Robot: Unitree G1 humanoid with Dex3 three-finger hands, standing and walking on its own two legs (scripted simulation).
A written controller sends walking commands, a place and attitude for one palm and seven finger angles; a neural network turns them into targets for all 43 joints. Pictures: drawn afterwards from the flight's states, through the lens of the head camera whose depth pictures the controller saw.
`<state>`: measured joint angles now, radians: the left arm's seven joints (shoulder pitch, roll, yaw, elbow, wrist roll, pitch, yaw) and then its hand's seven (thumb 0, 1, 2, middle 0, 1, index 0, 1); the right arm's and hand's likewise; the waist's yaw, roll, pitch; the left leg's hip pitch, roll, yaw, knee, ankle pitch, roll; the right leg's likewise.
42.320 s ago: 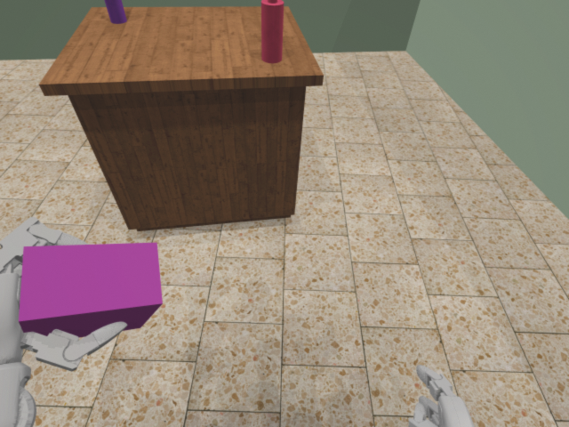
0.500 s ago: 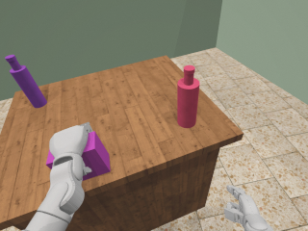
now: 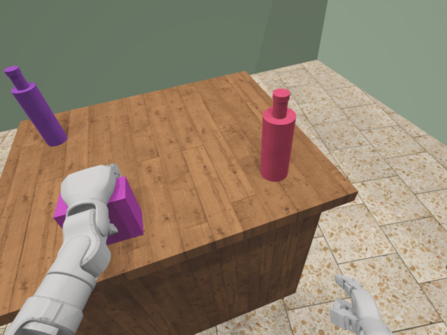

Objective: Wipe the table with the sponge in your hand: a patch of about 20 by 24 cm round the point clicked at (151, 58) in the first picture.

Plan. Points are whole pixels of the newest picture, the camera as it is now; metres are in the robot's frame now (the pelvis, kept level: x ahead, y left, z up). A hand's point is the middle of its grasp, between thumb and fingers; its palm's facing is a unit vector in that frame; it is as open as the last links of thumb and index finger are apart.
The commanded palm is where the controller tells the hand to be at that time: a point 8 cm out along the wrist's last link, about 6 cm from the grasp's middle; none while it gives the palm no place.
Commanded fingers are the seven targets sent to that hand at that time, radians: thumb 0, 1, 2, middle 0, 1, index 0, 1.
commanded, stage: wipe forward along the middle lane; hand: left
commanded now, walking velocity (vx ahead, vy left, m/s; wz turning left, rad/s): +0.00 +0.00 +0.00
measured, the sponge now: (106, 220) +0.31 +0.28 +0.03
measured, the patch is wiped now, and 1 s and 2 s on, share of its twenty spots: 1.00 1.00 1.00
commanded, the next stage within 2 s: slide back across to the first lane in 1.20 s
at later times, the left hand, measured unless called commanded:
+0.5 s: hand (102, 186) +0.36 +0.30 +0.08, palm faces -0.07 -0.02 -1.00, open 10.3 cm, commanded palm +0.34 +0.30 +0.11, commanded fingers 0.00 0.10 1.30 -1.20 -1.60 -1.20 -1.60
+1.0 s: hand (102, 169) +0.41 +0.32 +0.08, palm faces -0.10 -0.02 -0.99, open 10.3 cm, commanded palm +0.39 +0.32 +0.11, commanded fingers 0.00 0.10 1.30 -1.20 -1.60 -1.20 -1.60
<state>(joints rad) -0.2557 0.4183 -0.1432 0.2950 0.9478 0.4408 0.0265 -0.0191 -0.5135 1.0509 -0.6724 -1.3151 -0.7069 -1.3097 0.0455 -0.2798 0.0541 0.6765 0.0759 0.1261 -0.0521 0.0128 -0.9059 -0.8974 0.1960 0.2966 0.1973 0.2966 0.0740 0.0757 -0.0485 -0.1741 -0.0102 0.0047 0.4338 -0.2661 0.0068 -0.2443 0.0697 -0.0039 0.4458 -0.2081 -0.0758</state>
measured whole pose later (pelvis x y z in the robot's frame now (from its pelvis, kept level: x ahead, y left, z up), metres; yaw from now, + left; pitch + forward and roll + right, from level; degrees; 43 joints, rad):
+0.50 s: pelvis -0.01 +0.00 +0.00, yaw +1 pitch +5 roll +0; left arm -0.50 0.48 -0.09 0.63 0.97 0.29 0.05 0.00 -0.52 1.05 -0.69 -1.31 -0.72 -1.30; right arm 0.15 -0.29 0.03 0.70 0.08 0.12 -0.07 0.01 -0.91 -0.90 0.20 0.30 0.20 0.30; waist 0.03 0.06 -0.07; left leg -0.30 -0.01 -0.01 0.49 -0.27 0.01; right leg -0.36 0.07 -0.02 0.48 -0.20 -0.07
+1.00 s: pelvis +0.00 +0.01 +0.00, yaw +1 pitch +9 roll +0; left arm -0.68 0.53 -0.05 0.90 1.00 0.18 0.09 0.01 -0.53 1.05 -0.69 -1.30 -0.72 -1.30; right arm 0.22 -0.30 0.02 0.72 0.08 0.14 -0.06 0.01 -0.91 -0.90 0.20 0.30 0.20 0.30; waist -0.01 0.05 -0.10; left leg -0.38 -0.01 -0.01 0.51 -0.28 0.02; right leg -0.42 0.07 -0.02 0.47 -0.20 -0.06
